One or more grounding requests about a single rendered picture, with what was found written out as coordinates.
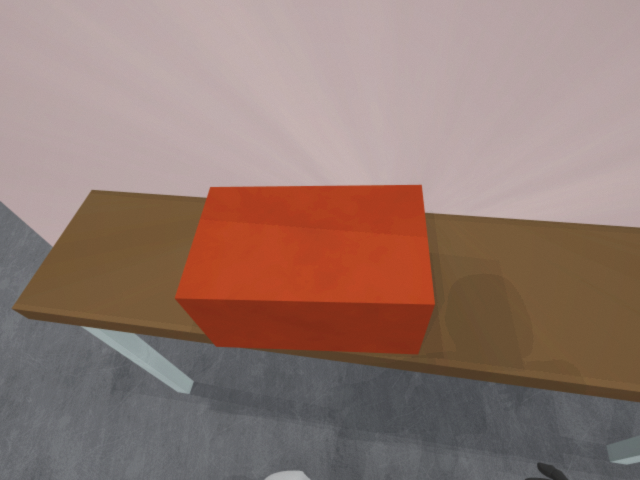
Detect carton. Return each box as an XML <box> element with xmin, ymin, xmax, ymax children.
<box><xmin>175</xmin><ymin>185</ymin><xmax>435</xmax><ymax>354</ymax></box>

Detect table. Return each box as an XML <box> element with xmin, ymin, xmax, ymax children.
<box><xmin>11</xmin><ymin>190</ymin><xmax>640</xmax><ymax>465</ymax></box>

